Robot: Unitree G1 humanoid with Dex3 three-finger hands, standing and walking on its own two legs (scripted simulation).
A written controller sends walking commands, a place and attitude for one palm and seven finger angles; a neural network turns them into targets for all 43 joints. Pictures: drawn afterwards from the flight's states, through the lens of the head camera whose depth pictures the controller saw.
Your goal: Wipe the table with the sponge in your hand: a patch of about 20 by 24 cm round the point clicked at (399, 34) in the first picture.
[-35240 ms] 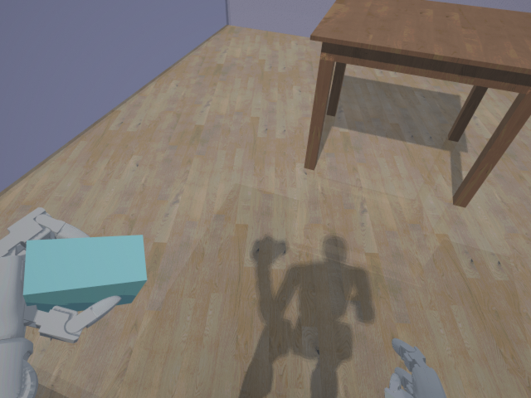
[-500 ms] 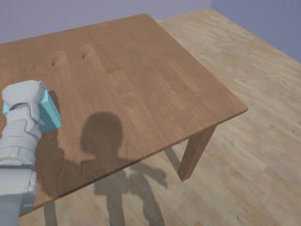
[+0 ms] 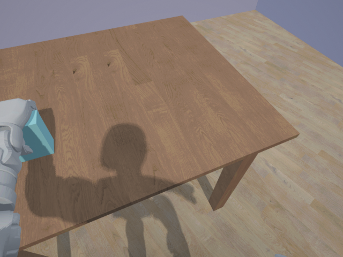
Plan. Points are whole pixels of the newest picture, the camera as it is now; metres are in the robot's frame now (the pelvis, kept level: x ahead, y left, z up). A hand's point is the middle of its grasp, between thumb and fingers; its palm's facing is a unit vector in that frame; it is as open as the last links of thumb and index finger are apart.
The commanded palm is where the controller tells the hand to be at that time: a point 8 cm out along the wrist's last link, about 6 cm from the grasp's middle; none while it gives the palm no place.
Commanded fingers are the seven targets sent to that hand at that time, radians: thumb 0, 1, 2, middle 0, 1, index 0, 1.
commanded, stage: wipe back along the first lane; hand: left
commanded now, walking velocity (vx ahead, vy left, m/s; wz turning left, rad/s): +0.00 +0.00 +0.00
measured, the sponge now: (25, 142) +0.36 +0.38 +0.04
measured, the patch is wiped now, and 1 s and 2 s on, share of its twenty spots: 0.95 0.95 0.95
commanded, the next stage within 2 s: lift the sponge slowly off the table in 1.60 s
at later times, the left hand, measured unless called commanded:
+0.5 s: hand (22, 147) +0.33 +0.36 +0.07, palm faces -0.08 -0.01 -1.00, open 9.7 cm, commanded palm +0.30 +0.35 +0.11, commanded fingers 0.00 0.10 1.30 -1.20 -1.60 -1.20 -1.60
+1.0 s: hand (24, 164) +0.29 +0.34 +0.07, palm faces -0.04 -0.02 -1.00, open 9.7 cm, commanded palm +0.25 +0.32 +0.10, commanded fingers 0.00 0.10 1.30 -1.20 -1.60 -1.20 -1.60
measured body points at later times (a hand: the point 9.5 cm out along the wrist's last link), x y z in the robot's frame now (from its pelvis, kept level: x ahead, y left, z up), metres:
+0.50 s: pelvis -0.01 +0.01 +0.00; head +0.01 +0.00 +0.45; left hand +0.33 +0.35 +0.12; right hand +0.15 -0.24 -0.11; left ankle +0.01 +0.11 -0.73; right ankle -0.05 -0.13 -0.73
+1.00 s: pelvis +0.00 +0.00 +0.00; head +0.01 -0.03 +0.45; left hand +0.29 +0.33 +0.12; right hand +0.17 -0.25 -0.11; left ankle +0.01 +0.11 -0.73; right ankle -0.05 -0.13 -0.73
